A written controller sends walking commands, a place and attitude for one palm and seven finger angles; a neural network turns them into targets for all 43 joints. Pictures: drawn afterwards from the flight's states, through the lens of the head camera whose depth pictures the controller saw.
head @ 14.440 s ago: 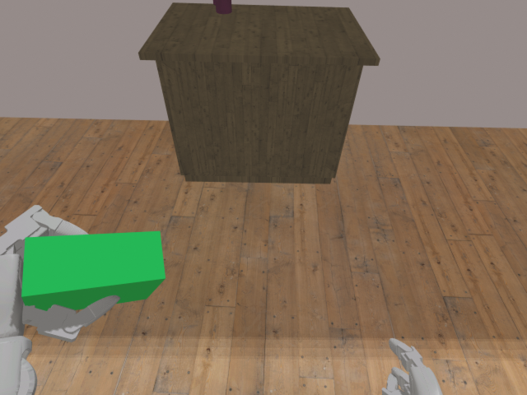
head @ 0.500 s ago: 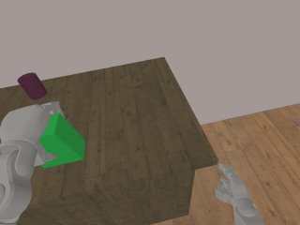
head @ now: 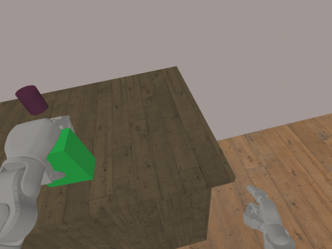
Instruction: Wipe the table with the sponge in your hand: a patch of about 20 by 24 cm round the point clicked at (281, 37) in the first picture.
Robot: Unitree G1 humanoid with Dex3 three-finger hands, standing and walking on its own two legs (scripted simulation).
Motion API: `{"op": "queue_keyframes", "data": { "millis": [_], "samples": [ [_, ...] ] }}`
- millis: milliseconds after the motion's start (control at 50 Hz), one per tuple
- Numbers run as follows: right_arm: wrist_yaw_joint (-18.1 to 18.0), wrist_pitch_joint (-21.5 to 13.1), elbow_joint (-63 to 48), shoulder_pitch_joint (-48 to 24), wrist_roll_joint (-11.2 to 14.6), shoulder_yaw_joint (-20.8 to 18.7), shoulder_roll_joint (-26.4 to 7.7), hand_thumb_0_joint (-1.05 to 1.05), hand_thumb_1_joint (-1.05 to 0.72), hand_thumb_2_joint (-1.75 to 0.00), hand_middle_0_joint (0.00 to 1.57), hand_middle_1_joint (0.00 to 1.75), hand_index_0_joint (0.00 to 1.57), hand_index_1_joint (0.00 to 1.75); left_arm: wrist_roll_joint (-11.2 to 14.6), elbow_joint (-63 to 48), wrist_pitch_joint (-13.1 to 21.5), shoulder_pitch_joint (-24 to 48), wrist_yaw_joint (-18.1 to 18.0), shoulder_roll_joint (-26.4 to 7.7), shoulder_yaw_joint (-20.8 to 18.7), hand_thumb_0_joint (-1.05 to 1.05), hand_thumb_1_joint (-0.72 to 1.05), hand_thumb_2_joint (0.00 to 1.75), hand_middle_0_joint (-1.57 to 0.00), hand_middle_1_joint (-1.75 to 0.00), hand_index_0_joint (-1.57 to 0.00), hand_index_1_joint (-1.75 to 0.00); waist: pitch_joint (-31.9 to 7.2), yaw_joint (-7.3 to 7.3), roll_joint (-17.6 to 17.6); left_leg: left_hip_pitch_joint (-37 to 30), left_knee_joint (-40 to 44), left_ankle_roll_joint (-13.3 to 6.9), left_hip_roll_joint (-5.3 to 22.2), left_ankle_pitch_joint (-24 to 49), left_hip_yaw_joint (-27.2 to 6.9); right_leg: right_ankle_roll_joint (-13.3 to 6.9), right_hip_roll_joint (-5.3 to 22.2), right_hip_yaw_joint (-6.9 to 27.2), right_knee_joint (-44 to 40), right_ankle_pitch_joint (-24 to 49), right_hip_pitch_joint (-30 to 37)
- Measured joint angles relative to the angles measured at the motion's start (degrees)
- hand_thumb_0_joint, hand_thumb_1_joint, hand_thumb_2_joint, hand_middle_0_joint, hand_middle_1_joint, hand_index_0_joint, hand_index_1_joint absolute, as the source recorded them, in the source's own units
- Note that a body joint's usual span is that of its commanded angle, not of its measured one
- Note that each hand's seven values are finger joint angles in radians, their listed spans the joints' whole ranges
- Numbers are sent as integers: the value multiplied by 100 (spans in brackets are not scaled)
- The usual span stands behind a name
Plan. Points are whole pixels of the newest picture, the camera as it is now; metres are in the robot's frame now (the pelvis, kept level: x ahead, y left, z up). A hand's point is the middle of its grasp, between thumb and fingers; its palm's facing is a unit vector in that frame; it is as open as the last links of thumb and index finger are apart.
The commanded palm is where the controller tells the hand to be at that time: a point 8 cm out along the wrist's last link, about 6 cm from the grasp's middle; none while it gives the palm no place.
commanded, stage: move the sponge above the wiping area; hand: left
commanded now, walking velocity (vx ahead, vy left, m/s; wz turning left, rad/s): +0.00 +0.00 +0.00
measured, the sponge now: (64, 164) +0.24 +0.28 +0.12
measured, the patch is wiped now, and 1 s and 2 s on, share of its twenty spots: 0.00 0.00 0.00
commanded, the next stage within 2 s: none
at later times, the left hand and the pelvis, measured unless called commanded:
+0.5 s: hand (55, 153) +0.24 +0.29 +0.16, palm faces +0.11 -0.05 -0.99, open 9.8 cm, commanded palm +0.20 +0.29 +0.22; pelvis +0.00 +0.01 +0.00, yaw +0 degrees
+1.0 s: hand (56, 155) +0.24 +0.30 +0.14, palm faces +0.05 -0.05 -1.00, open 9.8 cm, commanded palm +0.21 +0.29 +0.21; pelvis +0.01 +0.00 +0.00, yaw +1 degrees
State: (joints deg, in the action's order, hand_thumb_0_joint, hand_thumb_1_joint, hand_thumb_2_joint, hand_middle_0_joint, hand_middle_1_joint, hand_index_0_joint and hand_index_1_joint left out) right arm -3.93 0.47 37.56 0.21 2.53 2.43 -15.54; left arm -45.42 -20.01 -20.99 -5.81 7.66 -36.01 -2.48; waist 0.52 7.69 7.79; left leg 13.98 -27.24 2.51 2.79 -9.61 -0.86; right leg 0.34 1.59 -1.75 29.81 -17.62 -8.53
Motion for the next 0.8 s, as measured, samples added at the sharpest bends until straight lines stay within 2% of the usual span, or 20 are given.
{"op": "queue_keyframes", "data": {
  "millis": [220,480,620,800],
  "samples": [
    [40,32,-46,-19,16,13,25,2,-91,-90,20,30,20,30,-42,-77,-179,-78,-2,53,-31,-1,-47,102,-75,-134,-77,-135,-41,-10,-14,10,36,-32,-43,-1,32,41,45,28,-45,11,-10],
    [18,34,-3,-81,-25,60,124,2,-91,-90,20,30,20,30,-245,71,-39,42,-133,210,280,-1,-47,102,-75,-134,-77,-135,9,81,-56,-27,93,-47,-71,27,-1,51,67,-7,-144,47,62],
    [29,56,2,-111,-13,93,133,2,-91,-90,20,30,20,30,-273,315,-156,187,-110,212,223,-1,-47,102,-75,-134,-77,-135,13,24,-57,-20,104,-40,-56,28,-10,43,50,-14,-176,60,66],
    [25,71,-12,4,-28,38,53,2,-91,-90,20,30,20,30,-255,321,49,-40,-73,154,132,-1,-47,102,-75,-134,-77,-135,3,-17,-67,-14,72,-36,-37,-18,-4,36,31,-5,-180,36,72]
  ]
}}
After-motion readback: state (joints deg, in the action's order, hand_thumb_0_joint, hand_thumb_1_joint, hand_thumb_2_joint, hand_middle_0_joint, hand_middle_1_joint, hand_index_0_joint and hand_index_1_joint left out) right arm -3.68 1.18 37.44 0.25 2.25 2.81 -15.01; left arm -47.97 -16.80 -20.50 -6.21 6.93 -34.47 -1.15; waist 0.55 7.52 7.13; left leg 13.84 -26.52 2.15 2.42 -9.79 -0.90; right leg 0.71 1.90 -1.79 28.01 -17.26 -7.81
